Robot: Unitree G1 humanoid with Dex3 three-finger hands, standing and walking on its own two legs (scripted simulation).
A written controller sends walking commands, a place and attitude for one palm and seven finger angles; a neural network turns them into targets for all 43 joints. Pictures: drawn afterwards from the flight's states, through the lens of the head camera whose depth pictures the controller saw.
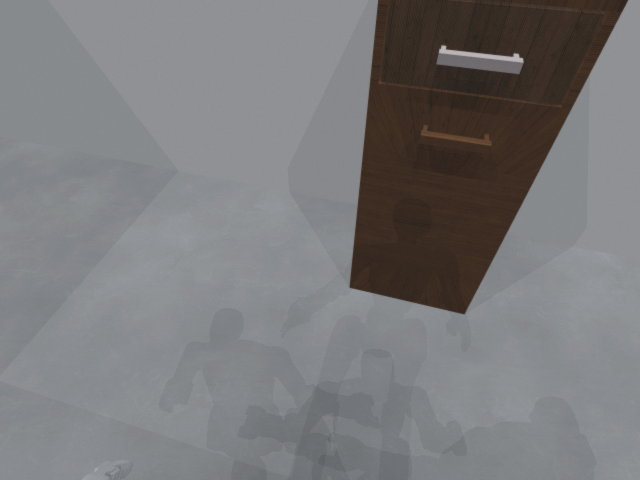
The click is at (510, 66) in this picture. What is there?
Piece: drawer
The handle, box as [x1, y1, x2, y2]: [436, 45, 523, 73]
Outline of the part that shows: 436,63 519,73 523,61 522,58 518,57 518,54 514,53 512,57 446,50 445,46 442,45 439,49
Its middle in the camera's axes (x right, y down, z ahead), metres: +0.32 -0.37 +0.78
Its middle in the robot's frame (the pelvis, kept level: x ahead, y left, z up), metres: +0.86 -0.28 +0.15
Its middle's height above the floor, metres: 0.92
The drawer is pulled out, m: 0.00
